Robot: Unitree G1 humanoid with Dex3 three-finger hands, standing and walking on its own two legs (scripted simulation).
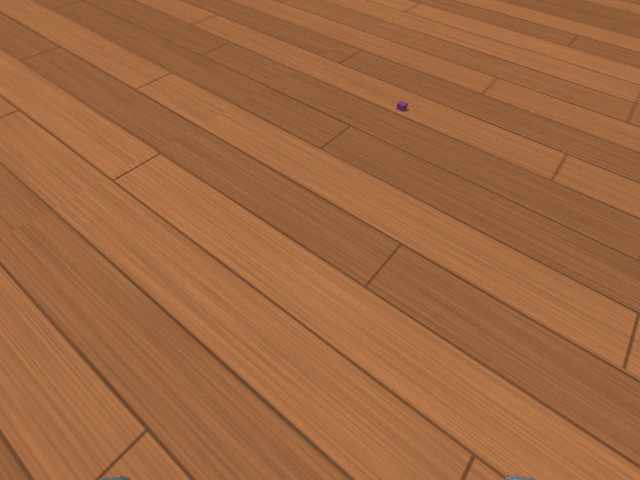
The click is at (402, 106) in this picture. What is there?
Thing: small box
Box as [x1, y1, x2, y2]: [396, 101, 407, 111]
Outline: 400,101 397,103 396,108 402,111 406,108 407,103
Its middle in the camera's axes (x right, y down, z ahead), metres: +0.49 -0.78 +2.26
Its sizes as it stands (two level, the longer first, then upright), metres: 0.047 0.041 0.036
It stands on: the floor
